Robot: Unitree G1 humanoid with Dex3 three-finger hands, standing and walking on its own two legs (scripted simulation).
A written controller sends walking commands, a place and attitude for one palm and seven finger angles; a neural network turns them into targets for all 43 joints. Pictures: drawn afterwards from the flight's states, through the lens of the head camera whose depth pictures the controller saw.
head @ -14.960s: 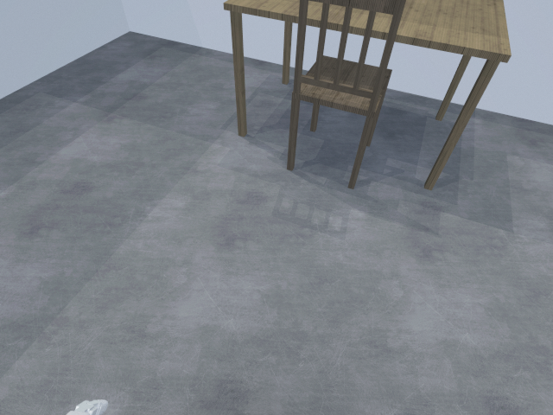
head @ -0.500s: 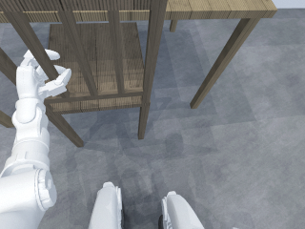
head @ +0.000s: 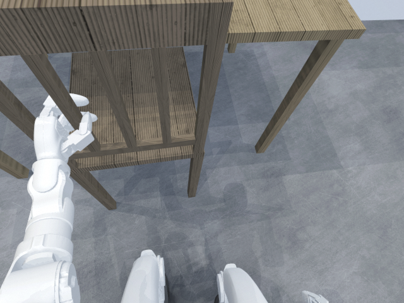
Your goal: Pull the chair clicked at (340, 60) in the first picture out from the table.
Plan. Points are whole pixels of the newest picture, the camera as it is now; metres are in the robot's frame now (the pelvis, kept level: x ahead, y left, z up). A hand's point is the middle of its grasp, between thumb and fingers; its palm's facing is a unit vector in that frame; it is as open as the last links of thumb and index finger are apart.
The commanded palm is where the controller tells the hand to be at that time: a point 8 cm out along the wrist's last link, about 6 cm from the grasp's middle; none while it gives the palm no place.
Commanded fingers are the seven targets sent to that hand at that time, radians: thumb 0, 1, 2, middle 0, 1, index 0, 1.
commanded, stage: hook a spindle and tug to test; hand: left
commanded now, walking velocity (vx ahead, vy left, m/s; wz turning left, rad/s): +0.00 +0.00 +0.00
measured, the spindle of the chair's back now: (119, 108) +0.48 +0.15 +0.04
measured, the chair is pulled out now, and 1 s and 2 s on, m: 0.02 0.14 0.20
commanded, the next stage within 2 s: step backward, pulling the chair out in 0.20 s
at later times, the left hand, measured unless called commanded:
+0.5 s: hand (88, 143) +0.40 +0.20 +0.04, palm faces +0.26 -0.96 -0.11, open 5.5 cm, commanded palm +0.38 +0.24 +0.03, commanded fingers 0.00 0.90 0.90 -0.50 -1.45 -0.50 -1.45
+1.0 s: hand (113, 190) +0.31 +0.15 +0.04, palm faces +0.13 -0.98 -0.16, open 5.1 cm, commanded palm +0.31 +0.19 +0.04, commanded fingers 0.00 0.90 0.90 -0.50 -1.45 -0.50 -1.45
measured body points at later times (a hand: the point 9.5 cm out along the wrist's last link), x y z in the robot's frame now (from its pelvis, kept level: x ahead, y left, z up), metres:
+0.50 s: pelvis +0.00 +0.00 +0.06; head +0.10 +0.01 +0.50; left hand +0.38 +0.25 +0.05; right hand +0.08 -0.25 -0.07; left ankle +0.05 +0.11 -0.62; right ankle -0.03 -0.14 -0.62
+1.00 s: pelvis -0.06 -0.01 +0.09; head +0.03 -0.02 +0.53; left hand +0.30 +0.20 +0.05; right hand +0.03 -0.27 -0.04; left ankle +0.05 +0.11 -0.62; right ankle -0.03 -0.14 -0.62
